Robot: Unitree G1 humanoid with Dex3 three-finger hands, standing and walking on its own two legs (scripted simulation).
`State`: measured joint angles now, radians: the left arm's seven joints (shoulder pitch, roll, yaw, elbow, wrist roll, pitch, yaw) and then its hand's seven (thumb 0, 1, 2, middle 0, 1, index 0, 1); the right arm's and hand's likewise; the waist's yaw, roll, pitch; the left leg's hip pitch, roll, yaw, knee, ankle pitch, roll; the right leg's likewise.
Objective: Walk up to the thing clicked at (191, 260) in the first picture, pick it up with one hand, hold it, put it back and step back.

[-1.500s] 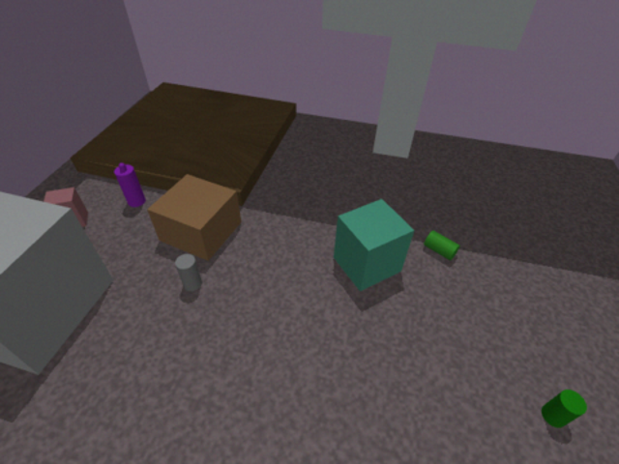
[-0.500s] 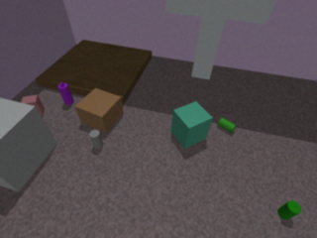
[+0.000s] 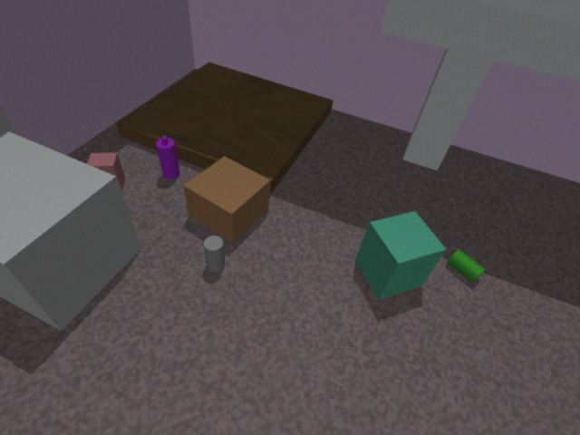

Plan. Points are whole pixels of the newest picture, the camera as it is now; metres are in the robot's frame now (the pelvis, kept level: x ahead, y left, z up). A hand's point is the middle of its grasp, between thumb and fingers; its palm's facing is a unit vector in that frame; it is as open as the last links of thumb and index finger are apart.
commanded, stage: walk up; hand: left
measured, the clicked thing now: (214, 254) +0.89 +0.24 -0.68
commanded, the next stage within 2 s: none
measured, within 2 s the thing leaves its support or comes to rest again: neither
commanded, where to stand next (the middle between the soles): +0.57 +0.00 m, yaw +7 degrees
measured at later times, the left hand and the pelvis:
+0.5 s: hand (121, 338) +0.30 +0.27 -0.12, palm faces +0.02 -0.93 -0.38, open 7.4 cm; pelvis +0.21 -0.01 +0.01, yaw +4 degrees
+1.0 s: hand (141, 310) +0.37 +0.26 -0.15, palm faces +0.10 -0.94 -0.32, open 7.4 cm; pelvis +0.39 +0.00 +0.00, yaw +6 degrees
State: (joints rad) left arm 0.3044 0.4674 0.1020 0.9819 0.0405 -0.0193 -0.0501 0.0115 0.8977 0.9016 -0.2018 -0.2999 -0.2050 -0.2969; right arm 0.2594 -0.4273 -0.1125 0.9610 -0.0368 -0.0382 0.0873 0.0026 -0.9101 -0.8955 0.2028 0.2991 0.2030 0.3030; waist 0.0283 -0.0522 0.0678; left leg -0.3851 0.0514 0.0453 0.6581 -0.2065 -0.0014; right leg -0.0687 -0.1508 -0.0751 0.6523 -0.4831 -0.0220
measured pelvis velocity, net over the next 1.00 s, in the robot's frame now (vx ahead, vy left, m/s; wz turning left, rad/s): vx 0.39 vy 0.00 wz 0.11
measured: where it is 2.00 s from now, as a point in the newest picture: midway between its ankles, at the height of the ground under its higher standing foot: (280, 348)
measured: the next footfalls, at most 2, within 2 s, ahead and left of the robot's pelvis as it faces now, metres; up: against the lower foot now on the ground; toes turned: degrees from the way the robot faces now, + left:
right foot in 0.48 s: +0.36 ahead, -0.12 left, +0.00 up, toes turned +0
left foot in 0.92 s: +0.50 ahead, +0.12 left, +0.00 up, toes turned +11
